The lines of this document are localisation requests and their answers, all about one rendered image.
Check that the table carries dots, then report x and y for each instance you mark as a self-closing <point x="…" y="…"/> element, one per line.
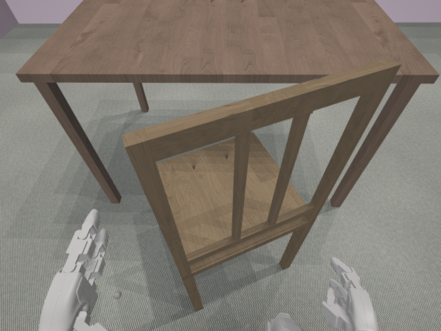
<point x="222" y="41"/>

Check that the robot right thigh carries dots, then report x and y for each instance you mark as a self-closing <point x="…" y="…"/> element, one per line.
<point x="283" y="324"/>

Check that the robot right shin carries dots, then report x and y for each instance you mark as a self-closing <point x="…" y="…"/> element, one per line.
<point x="283" y="315"/>

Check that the robot right hand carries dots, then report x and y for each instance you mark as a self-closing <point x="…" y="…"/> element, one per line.
<point x="354" y="310"/>

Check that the chair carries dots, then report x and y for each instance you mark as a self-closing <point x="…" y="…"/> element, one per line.
<point x="222" y="201"/>

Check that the robot left hand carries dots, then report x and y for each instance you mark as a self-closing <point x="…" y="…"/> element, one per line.
<point x="74" y="286"/>

